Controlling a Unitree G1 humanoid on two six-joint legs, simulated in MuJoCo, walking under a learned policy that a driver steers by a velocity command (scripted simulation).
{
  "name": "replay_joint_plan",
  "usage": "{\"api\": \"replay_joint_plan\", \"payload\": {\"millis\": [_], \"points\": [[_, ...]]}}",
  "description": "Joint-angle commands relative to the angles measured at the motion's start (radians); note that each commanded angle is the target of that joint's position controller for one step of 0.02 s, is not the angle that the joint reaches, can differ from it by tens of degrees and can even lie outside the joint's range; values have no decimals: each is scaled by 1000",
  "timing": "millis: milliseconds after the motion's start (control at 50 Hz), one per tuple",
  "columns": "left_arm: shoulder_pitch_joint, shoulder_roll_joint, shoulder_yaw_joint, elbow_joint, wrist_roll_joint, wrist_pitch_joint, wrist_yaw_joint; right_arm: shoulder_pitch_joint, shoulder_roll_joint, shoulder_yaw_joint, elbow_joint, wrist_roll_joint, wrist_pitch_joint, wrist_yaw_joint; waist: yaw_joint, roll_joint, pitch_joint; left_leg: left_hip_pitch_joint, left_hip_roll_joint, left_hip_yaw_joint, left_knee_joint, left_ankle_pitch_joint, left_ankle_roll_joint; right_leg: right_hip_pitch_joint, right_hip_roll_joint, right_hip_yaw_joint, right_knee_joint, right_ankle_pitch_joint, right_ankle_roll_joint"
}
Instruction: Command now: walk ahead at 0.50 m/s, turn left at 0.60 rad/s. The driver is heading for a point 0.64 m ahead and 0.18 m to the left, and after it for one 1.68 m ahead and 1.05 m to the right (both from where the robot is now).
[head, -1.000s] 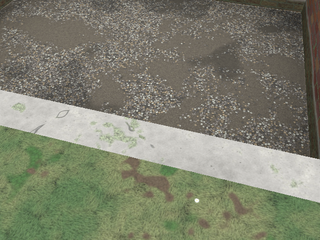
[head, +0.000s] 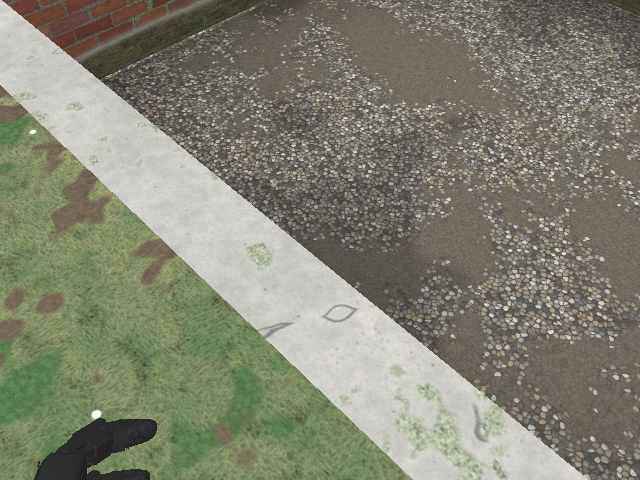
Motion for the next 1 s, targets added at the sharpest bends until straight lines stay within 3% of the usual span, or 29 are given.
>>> {"api": "replay_joint_plan", "payload": {"millis": [20,40,60,80,120,200,300,340,380,420,440,460,480,500,520,540,560,580,600,680,760,800,860,920,940,960,980,1000], "points": [[220,119,50,-19,-12,24,17,-46,-155,-28,-108,4,-20,-1,147,-113,-144,-576,116,48,392,92,-41,617,-397,530,-238,-280,-185],[182,104,44,-11,-2,30,19,-100,-140,-30,-125,-8,-22,2,129,-86,-55,-553,143,62,350,141,-43,479,-357,431,-274,-180,-176],[161,83,36,-6,9,28,21,-108,-122,-35,-129,-11,-18,6,100,-105,-21,-511,172,65,312,173,-39,398,-321,345,-305,-113,-160],[147,80,38,0,12,23,22,-90,-97,-33,-127,-6,-10,9,79,-130,-6,-463,188,78,290,182,-39,339,-300,279,-334,-70,-154],[147,85,45,19,2,9,21,-94,-59,-28,-129,-7,3,11,70,-126,9,-452,202,99,249,196,-45,298,-296,188,-371,21,-169],[161,135,67,46,5,6,22,-177,-43,-23,-151,-13,7,18,77,-82,20,-526,218,94,96,329,-55,366,-316,64,-392,204,-183],[192,176,79,70,-14,29,31,-335,-14,-9,-175,-10,-9,55,133,-68,63,-459,204,192,-190,518,-31,414,-293,-102,-392,253,-139],[224,194,86,85,-28,41,30,-387,-18,-9,-192,-6,-9,67,148,-65,78,-444,196,218,-263,496,-12,465,-314,-129,-384,286,-127],[228,221,96,91,-42,53,29,-398,-39,-21,-206,-8,-3,74,131,-81,69,-406,163,254,-310,410,20,527,-328,-161,-327,448,-111],[220,252,106,90,-59,64,29,-320,-88,-49,-197,-14,10,71,68,-115,-5,-259,94,307,-332,310,67,563,-324,-195,-157,744,-92],[200,248,104,85,-69,71,29,-185,-129,-74,-162,-13,16,66,-14,-104,-77,-73,51,327,-389,345,100,517,-300,-223,20,794,-70],[206,211,89,75,-58,70,34,-7,-193,-108,-117,-8,24,52,-96,-65,-165,219,53,261,-425,382,141,335,-260,-236,280,630,-30],[275,77,45,20,0,62,31,11,-306,-124,-110,6,18,39,-4,215,-231,547,315,-237,-470,303,291,-104,-98,-211,657,-283,36],[244,92,32,-2,-10,28,24,28,-270,-102,-138,1,-9,49,-20,179,-400,631,431,-637,-640,37,396,-262,-8,50,829,-513,37],[146,160,49,-26,-50,7,14,12,-189,-77,-120,-10,-28,56,-55,84,-279,564,409,-520,-691,63,332,-351,-62,93,826,-418,17],[115,151,43,-35,-50,-8,13,-32,-163,-66,-107,-10,-39,57,-24,57,-171,436,369,-396,-692,135,298,-344,-103,84,746,-327,-1],[102,148,45,-28,-22,-16,21,-104,-137,-56,-111,-11,-44,55,16,6,-110,309,331,-307,-693,247,268,-295,-136,83,660,-264,0],[110,159,53,-23,-5,-13,23,-155,-110,-46,-124,-22,-49,50,48,15,-89,222,299,-247,-706,350,256,-230,-155,93,602,-218,5],[123,165,57,-20,5,-4,21,-184,-110,-45,-137,-29,-48,45,68,29,-82,170,285,-221,-722,415,257,-193,-158,94,572,-189,16],[106,101,37,-17,11,29,19,-157,-113,-40,-93,-26,-55,16,72,12,-41,44,259,-70,-760,626,253,-163,-154,48,404,-55,77],[-21,62,19,-43,4,28,9,-112,-111,-35,-50,-23,-55,6,17,41,11,-25,198,30,-772,518,186,-90,-116,26,137,249,80],[-75,53,16,-57,-10,23,3,-63,-120,-37,-22,-16,-58,9,-8,38,36,-10,223,10,-779,466,186,-64,-92,22,63,294,70],[-116,73,22,-73,-20,19,-11,-26,-123,-37,10,-18,-55,11,-22,52,58,148,291,-7,-737,501,178,-159,-98,31,3,237,25],[-116,70,23,-96,-25,18,-29,-19,-136,-41,30,-20,-43,7,-1,57,53,272,336,8,-668,669,151,-190,-84,20,-27,98,-31],[-63,92,35,-86,-29,19,-31,-36,-138,-41,31,-22,-42,4,29,66,19,282,322,39,-616,850,135,-111,-52,-5,-35,62,-48],[33,109,49,-63,-28,20,-28,-65,-146,-43,30,-20,-38,2,89,75,-50,267,291,86,-505,1059,114,42,-12,-38,-58,79,-75],[180,148,70,-27,-18,22,-23,-84,-137,-37,19,-25,-37,-3,156,49,-153,191,249,136,-332,1139,83,268,-10,-26,-49,154,-110],[335,209,81,-2,-9,24,-18,-67,-98,-19,-12,-61,-36,-9,185,-97,-288,-31,183,178,-23,793,39,577,-191,226,-24,312,-182]]}}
